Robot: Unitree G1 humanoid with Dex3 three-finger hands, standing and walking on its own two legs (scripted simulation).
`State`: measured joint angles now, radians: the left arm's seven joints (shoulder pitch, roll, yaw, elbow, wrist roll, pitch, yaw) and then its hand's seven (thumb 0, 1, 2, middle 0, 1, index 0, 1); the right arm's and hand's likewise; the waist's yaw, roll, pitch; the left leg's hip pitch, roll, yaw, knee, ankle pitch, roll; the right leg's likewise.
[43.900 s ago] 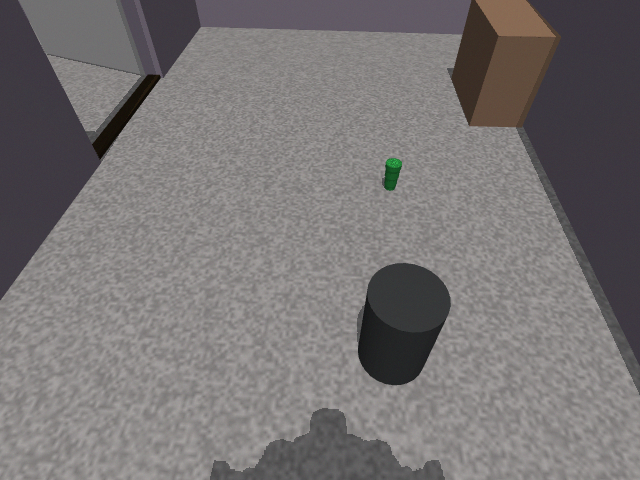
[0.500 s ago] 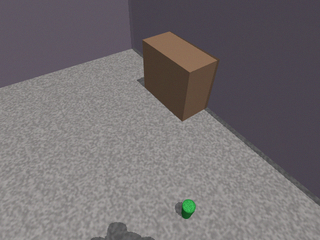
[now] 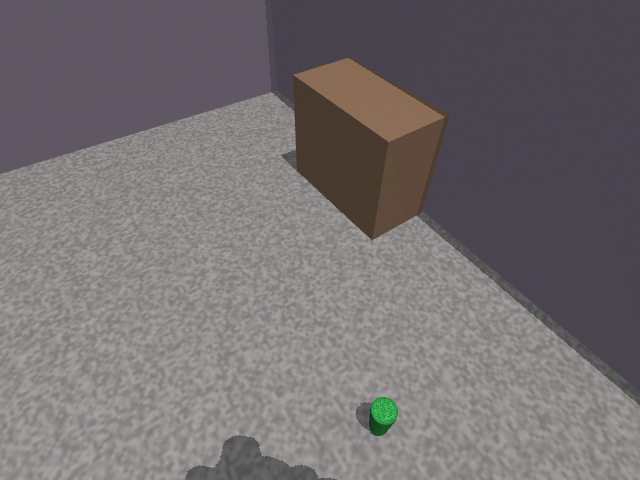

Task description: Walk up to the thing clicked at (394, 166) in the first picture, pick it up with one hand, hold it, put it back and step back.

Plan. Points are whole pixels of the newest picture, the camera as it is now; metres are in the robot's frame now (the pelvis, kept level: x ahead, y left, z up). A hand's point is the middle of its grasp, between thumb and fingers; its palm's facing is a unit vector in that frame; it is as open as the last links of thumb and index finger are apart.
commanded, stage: stand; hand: right
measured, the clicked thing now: (380, 419) +0.41 -0.17 -0.71
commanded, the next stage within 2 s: step back in 0.92 s
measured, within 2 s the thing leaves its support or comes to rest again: neither
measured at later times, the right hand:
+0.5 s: hand out of the picture +0.08 -0.25 -0.15, palm faces +0.00 +0.94 -0.34, open 7.4 cm
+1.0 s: hand out of the picture +0.10 -0.25 -0.15, palm faces +0.02 +0.94 -0.35, open 7.4 cm
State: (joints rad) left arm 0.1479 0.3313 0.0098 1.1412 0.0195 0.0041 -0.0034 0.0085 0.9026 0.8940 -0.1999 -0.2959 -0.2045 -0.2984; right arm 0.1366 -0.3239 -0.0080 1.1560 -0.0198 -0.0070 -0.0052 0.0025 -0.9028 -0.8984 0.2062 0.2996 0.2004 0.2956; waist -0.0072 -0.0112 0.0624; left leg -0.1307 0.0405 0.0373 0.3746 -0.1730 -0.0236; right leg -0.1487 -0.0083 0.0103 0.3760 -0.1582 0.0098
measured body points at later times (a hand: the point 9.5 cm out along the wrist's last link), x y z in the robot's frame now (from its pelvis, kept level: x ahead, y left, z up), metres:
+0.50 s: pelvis +0.02 +0.00 +0.00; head +0.02 +0.01 +0.45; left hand +0.09 +0.30 -0.14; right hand +0.08 -0.30 -0.13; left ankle +0.02 +0.13 -0.74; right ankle +0.03 -0.12 -0.74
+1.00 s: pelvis +0.02 +0.01 +0.00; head +0.04 +0.01 +0.45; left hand +0.10 +0.31 -0.14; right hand +0.10 -0.30 -0.13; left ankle +0.02 +0.13 -0.74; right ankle +0.03 -0.12 -0.74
